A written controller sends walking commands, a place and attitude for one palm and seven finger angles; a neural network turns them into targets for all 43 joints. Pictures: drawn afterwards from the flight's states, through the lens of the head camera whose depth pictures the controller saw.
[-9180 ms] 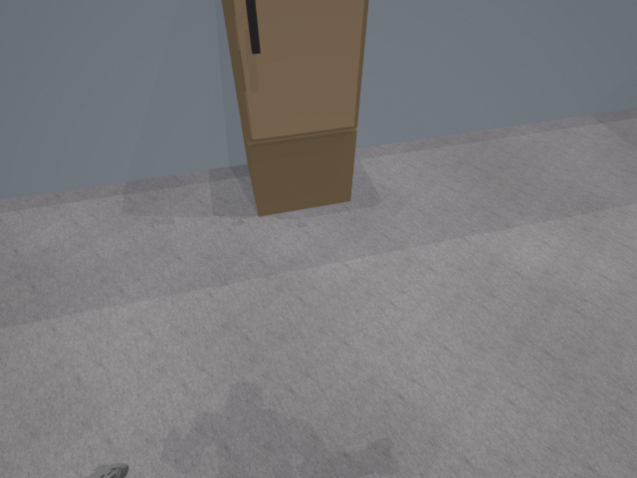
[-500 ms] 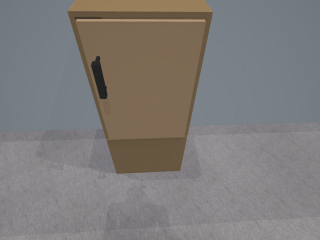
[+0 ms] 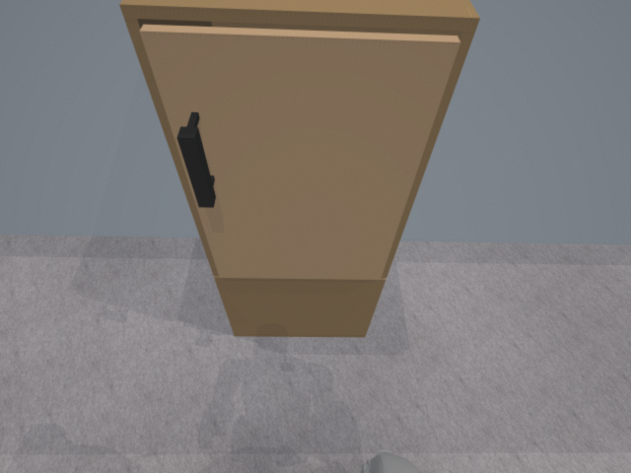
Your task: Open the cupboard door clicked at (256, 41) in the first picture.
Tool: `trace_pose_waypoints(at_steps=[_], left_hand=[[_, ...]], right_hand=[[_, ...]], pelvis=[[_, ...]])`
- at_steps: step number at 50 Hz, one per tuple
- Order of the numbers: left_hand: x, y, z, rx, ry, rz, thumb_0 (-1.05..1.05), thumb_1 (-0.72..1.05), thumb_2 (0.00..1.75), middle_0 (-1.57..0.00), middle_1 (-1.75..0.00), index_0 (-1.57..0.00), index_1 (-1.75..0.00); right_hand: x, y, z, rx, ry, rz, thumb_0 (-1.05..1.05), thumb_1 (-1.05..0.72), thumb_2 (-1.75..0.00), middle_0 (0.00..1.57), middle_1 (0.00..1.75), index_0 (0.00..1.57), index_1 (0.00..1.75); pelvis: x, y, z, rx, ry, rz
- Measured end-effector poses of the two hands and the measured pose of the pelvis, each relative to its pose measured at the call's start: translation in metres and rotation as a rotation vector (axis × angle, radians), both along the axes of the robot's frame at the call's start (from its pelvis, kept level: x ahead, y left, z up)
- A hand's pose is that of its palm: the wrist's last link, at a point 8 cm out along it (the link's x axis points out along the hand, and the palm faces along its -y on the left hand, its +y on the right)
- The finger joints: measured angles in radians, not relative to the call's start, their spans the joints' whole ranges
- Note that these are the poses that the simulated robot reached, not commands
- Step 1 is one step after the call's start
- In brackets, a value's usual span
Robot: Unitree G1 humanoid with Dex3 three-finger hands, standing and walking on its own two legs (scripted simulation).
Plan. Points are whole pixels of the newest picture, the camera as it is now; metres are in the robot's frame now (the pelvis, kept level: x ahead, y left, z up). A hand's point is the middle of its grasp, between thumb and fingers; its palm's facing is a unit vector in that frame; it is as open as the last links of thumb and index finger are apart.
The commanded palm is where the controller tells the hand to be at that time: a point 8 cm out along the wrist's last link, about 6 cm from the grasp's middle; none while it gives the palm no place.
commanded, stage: come to a stop and stand still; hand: left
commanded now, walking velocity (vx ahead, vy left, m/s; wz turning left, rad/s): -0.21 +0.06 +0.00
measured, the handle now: (200, 161) +0.54 +0.20 +0.05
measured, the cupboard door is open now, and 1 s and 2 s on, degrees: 0 0 0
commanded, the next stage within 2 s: look again from close up in 1.16 s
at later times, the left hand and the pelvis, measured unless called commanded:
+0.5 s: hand out of the picture +0.07 +0.22 -0.20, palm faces +0.11 -0.97 -0.20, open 7.3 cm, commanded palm none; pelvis +0.02 +0.02 -0.02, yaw +3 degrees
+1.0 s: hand out of the picture -0.01 +0.19 -0.18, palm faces +0.05 -0.98 -0.18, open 7.3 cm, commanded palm none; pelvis +0.00 +0.03 +0.00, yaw +1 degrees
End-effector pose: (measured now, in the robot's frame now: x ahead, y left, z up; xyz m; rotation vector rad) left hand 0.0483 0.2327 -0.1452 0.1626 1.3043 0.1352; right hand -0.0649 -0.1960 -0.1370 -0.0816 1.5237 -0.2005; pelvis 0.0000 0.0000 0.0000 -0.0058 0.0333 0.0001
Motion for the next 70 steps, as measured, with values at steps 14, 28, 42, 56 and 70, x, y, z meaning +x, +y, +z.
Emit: trace_pose_waypoints(at_steps=[14, 28, 42, 56, 70], left_hand=[[0.071, -0.031, -0.001, 0.024, -0.131, 0.031, 0.0, 0.91, 0.9, -0.2, -0.3, -0.2, -0.3], [-0.005, 0.046, -0.018, 0.02, -0.007, 0.114, 0.0, 0.91, 0.9, -0.2, -0.3, -0.2, -0.3], [-0.064, 0.031, 0.002, 0.031, 0.109, 0.081, 0.0, 0.91, 0.9, -0.19, -0.3, -0.2, -0.3], [-0.07, 0.007, -0.006, -0.034, 0.099, 0.062, 0.01, 0.92, 0.9, -0.2, -0.3, -0.2, -0.3], [-0.084, 0.01, -0.01, -0.024, 0.109, 0.054, 0.0, 0.91, 0.9, -0.2, -0.3, -0.2, -0.3]], right_hand=[[0.118, -0.059, -0.028, -0.042, -0.091, 0.074, 0.01, -0.9, -0.9, 0.2, 0.3, 0.2, 0.3], [0.185, -0.016, 0.01, -0.119, -0.35, 0.211, 0.0, -0.91, -0.9, 0.19, 0.3, 0.19, 0.3], [0.126, 0.007, -0.013, -0.018, -0.258, 0.103, -0.01, -0.93, -0.9, 0.2, 0.3, 0.2, 0.3], [0.03, 0.009, -0.01, -0.012, -0.047, 0.061, 0.0, -0.91, -0.9, 0.2, 0.3, 0.2, 0.3], [0.028, 0.03, -0.022, 0.038, -0.079, 0.082, 0.01, -0.9, -0.9, 0.2, 0.3, 0.2, 0.3]], pelvis=[[0.033, -0.019, -0.015, 0.011, -0.031, 0.058], [0.016, 0.025, -0.014, -0.009, -0.036, 0.047], [0.004, 0.035, -0.005, 0.016, -0.034, 0.02], [-0.007, 0.03, -0.001, 0.012, -0.054, 0.022], [-0.011, 0.038, -0.011, -0.012, -0.034, 0.044]])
